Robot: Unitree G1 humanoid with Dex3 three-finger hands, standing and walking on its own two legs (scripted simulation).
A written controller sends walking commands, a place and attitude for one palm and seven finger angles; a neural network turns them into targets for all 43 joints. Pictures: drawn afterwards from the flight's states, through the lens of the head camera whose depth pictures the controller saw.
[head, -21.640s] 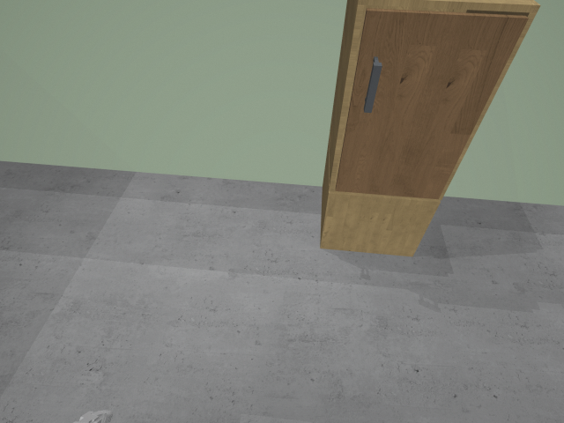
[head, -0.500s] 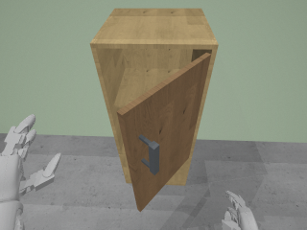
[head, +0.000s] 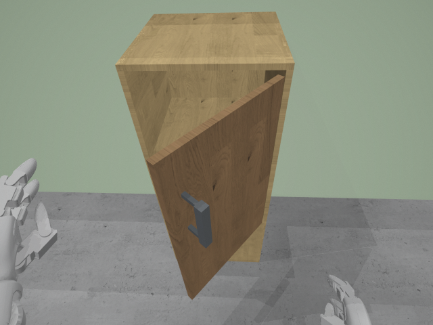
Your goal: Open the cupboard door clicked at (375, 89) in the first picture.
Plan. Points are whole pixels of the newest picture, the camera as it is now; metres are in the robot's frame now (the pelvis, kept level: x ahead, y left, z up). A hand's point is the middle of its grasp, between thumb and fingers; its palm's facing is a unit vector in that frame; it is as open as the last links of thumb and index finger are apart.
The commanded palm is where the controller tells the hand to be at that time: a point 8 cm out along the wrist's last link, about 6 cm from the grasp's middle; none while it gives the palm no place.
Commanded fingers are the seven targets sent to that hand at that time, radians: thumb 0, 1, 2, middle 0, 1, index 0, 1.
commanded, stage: step back with the hand held close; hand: left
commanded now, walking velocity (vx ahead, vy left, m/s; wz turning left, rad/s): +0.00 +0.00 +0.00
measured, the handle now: (196, 219) +0.31 +0.09 +0.03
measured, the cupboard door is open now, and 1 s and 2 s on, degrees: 50 50 50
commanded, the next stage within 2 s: stop stepping back and stand still in 1.16 s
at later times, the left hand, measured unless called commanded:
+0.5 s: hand (37, 244) +0.17 +0.28 +0.15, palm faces +0.32 -0.80 -0.51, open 7.4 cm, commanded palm +0.11 +0.32 +0.17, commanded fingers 0.00 0.90 0.90 -0.20 -0.30 -0.20 -0.30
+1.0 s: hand out of the picture +0.05 +0.32 +0.16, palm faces +0.48 -0.77 -0.42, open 7.4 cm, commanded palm -0.01 +0.36 +0.17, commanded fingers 0.00 0.90 0.90 -0.20 -0.30 -0.20 -0.30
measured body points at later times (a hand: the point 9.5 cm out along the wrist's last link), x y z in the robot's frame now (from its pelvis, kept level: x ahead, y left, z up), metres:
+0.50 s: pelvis -0.04 +0.02 +0.00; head -0.01 +0.02 +0.45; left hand +0.15 +0.32 +0.18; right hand +0.14 -0.23 -0.08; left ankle +0.02 +0.13 -0.74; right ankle -0.05 -0.11 -0.74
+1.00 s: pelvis -0.14 +0.05 -0.02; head -0.13 +0.07 +0.43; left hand +0.02 +0.36 +0.18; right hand +0.04 -0.18 -0.10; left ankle -0.03 +0.13 -0.74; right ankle -0.08 -0.10 -0.73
